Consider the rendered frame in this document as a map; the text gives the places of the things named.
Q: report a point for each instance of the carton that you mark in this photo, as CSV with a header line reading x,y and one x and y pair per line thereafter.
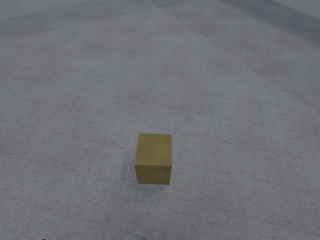
x,y
153,160

